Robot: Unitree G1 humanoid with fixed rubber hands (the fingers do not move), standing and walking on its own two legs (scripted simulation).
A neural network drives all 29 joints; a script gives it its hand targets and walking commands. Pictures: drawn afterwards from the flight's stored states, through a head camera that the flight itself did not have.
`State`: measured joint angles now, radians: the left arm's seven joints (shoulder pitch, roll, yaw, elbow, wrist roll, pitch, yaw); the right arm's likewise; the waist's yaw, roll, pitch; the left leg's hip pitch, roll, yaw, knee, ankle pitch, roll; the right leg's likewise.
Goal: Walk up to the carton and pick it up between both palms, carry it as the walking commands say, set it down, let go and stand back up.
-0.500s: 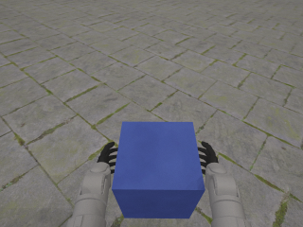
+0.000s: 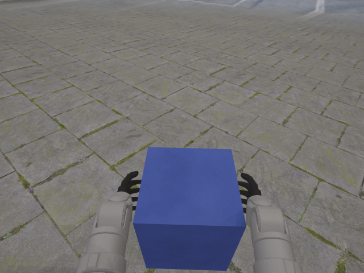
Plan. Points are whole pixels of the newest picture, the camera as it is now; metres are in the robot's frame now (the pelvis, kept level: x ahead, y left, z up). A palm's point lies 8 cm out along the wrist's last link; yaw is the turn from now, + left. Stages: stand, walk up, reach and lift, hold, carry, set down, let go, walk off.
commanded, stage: reach and lift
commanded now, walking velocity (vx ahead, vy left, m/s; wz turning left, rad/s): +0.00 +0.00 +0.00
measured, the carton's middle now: (188, 210) +0.32 +0.00 -0.02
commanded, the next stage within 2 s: hold in 0.64 s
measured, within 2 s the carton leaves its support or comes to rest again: neither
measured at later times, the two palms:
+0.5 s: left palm (123, 204) +0.29 +0.15 +0.04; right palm (254, 207) +0.29 -0.15 +0.05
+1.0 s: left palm (121, 212) +0.27 +0.15 +0.03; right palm (255, 213) +0.28 -0.15 +0.04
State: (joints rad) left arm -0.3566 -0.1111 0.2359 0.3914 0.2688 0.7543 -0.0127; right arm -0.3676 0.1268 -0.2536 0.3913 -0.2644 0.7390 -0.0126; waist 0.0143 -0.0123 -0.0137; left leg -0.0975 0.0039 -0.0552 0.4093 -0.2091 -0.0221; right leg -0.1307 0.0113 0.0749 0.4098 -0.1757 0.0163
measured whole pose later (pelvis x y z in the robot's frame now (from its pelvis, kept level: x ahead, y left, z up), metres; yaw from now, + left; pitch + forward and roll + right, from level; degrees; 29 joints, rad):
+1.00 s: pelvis +0.00 +0.00 +0.00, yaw +1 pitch -7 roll +0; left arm -0.21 -0.14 0.19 0.22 0.25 0.77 -0.01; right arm -0.22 0.14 -0.19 0.21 -0.24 0.77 -0.01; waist 0.01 -0.01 0.01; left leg -0.07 0.00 -0.07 0.40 -0.21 -0.02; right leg -0.10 0.01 0.06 0.39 -0.17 0.02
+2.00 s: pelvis +0.33 +0.21 -0.02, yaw -1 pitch +5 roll +1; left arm 0.00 -0.13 0.10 -0.41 0.03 1.24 0.15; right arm -0.03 0.13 -0.03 -0.37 -0.04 1.20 -0.16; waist 0.02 0.00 -0.23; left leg -0.29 0.01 0.19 0.59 -0.40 0.05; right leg -0.29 -0.10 -0.14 0.71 -0.49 0.03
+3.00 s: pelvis +1.06 +0.56 -0.01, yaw +3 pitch +1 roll +1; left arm 0.05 -0.13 0.02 -0.43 0.05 1.19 0.17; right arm 0.01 0.13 -0.09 -0.40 -0.03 1.18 -0.11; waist 0.06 -0.04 -0.08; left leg -0.57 0.13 -0.01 0.77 -0.26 0.00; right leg -0.17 -0.21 -0.24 0.50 -0.31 0.08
